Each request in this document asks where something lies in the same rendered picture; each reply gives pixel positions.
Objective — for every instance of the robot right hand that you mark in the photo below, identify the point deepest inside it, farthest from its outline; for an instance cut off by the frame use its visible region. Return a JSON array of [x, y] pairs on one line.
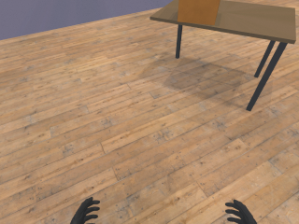
[[243, 212]]

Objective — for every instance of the carton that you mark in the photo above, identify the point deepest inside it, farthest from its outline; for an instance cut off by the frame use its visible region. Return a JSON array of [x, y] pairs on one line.
[[198, 11]]

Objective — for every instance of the robot left hand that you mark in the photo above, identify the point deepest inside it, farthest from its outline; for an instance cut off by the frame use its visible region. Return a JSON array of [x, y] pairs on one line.
[[80, 216]]

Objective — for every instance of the table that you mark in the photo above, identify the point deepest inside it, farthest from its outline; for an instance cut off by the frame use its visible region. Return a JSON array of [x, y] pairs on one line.
[[239, 18]]

